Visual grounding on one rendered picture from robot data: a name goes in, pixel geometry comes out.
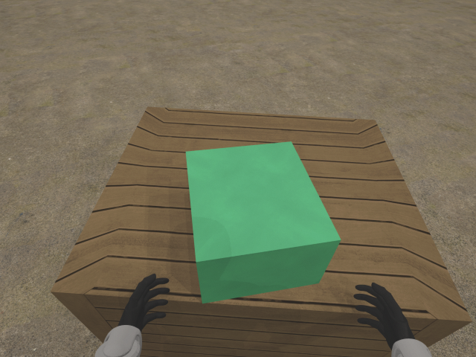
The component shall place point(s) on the carton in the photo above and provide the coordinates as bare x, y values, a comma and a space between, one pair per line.
259, 224

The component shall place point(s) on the robot right hand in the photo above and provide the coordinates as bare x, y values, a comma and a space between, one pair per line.
392, 324

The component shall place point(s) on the pedestal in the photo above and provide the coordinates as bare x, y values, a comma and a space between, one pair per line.
142, 225

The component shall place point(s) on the left robot forearm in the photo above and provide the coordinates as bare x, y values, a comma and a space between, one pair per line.
122, 341

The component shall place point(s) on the right robot forearm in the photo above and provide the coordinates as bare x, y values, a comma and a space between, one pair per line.
409, 347

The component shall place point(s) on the robot left hand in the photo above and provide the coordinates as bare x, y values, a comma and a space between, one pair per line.
138, 305

